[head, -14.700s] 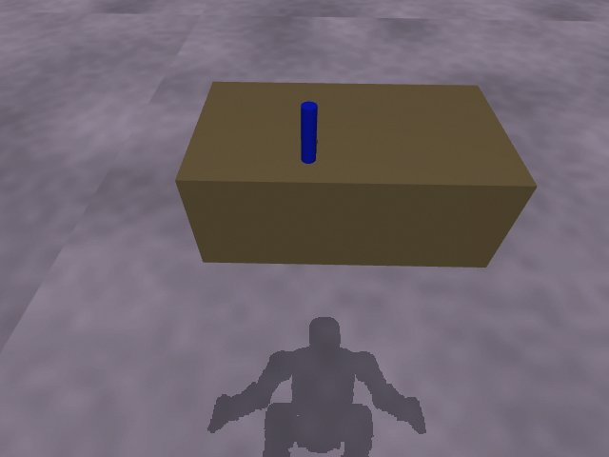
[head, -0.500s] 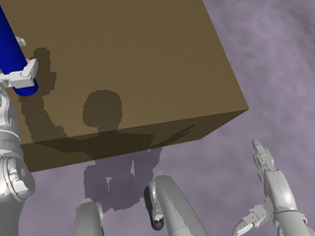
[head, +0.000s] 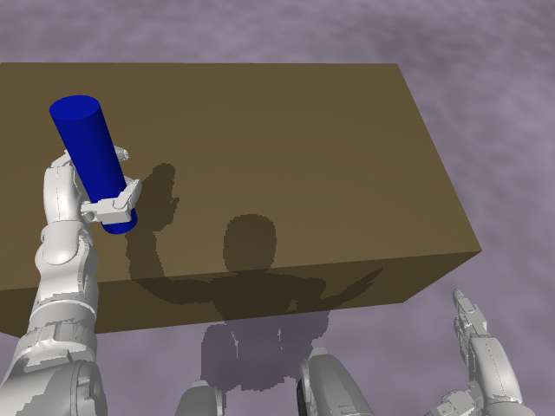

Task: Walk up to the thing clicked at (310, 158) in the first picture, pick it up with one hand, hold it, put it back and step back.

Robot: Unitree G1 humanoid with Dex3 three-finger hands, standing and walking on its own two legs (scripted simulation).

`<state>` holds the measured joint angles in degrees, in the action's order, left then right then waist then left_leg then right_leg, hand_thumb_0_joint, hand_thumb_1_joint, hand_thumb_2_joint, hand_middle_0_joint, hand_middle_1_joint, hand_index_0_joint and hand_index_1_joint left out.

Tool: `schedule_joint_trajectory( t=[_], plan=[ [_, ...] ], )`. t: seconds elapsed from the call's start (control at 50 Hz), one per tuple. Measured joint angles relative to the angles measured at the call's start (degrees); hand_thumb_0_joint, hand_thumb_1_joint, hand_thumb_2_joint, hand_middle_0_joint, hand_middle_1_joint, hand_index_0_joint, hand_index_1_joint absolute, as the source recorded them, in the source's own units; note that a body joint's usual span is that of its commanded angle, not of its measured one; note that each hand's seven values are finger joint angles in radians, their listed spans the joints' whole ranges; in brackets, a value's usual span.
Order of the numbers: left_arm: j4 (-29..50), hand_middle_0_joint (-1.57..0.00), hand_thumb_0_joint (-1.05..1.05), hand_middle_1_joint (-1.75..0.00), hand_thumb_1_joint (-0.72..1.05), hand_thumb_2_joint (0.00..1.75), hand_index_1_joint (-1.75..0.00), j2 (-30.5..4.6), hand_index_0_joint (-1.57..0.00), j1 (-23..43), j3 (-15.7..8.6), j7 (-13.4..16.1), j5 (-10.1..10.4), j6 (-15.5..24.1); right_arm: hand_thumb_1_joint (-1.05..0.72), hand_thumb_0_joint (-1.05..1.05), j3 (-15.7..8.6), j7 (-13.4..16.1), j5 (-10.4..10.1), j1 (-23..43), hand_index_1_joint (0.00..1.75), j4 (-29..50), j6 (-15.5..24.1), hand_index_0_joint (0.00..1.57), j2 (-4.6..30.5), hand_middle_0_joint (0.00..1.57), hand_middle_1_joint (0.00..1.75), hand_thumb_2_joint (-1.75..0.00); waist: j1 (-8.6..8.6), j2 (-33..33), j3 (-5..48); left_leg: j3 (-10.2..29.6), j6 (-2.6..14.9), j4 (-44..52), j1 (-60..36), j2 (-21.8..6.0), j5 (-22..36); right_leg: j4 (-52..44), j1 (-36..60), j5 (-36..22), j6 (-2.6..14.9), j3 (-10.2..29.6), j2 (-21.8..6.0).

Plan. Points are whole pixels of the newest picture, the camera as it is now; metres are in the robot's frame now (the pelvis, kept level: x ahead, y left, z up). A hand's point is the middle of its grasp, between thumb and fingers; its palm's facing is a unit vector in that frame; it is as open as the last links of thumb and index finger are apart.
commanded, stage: lift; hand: left
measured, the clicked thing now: (101, 173) +0.46 +0.20 +0.06
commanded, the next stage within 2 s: hold in 0.64 s
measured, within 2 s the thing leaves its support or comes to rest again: neither
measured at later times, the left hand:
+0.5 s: hand (105, 208) +0.38 +0.18 +0.09, palm faces +0.16 -0.99 -0.02, open 7.3 cm
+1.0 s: hand (98, 214) +0.36 +0.17 +0.11, palm faces +0.17 -0.98 +0.00, open 7.3 cm
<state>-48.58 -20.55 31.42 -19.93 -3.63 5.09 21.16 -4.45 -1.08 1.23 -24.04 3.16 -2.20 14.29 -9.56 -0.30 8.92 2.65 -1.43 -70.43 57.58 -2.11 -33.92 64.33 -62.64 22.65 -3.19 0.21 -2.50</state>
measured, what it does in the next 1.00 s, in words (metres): stands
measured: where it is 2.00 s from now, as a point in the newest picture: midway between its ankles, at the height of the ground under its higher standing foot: outside the picture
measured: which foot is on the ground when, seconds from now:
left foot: down 0.00-1.00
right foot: down 0.00-1.00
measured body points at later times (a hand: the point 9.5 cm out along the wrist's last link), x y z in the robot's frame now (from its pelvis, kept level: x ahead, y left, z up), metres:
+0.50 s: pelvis +0.00 -0.01 +0.04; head +0.07 +0.01 +0.48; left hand +0.37 +0.23 +0.09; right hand +0.16 -0.27 +0.03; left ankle -0.01 +0.13 -0.64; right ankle +0.07 -0.16 -0.64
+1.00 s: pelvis +0.01 -0.01 +0.05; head +0.06 +0.00 +0.50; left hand +0.35 +0.23 +0.11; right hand +0.17 -0.26 +0.02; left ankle -0.01 +0.13 -0.64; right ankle +0.07 -0.16 -0.64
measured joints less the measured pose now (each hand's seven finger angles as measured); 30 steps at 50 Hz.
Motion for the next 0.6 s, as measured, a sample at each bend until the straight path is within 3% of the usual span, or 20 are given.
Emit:
schedule_joint_trajectory(
  t=[0.14,0.6],
  plan=[
    [7.1,-0.97,0.00,-1.11,-0.06,1.17,-1.10,4.4,-0.84,-5.9,3.3,1.0,1.1,-0.7,0.53,-0.01,0.0,1.4,-0.7,-0.4,0.05,-0.2,0.1,0.06,-0.4,0.06,0.05,-0.05,2.42,1.7,-1.4,-0.4,-0.15,4.1,-6.2,0.4,1.5,-2.9,5.7,-0.6,0.19,0.2,-0.4],
    [20.3,-0.98,0.00,-1.10,-0.07,1.18,-1.09,7.9,-0.85,-16.8,7.5,2.9,2.7,-4.4,0.54,-0.01,-0.9,2.8,-1.6,-1.2,0.05,-5.3,-0.1,0.05,-1.7,0.06,0.05,-0.05,5.76,1.8,-3.2,-1.5,-0.11,12.6,-17.3,0.6,4.3,-9.8,16.2,-2.7,0.24,0.8,-0.6]
  ],
)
